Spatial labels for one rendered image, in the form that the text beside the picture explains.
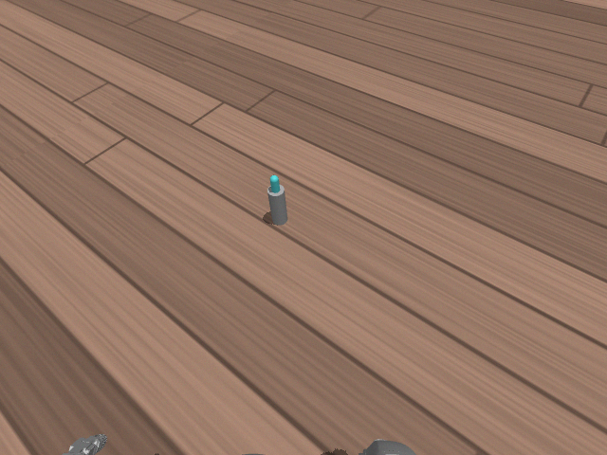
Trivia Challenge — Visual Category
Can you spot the bottle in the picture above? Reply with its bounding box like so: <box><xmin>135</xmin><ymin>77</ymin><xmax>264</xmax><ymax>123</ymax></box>
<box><xmin>267</xmin><ymin>175</ymin><xmax>287</xmax><ymax>226</ymax></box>

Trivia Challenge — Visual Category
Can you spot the left robot hand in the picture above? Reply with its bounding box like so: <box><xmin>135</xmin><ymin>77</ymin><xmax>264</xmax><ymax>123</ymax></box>
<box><xmin>62</xmin><ymin>434</ymin><xmax>107</xmax><ymax>455</ymax></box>

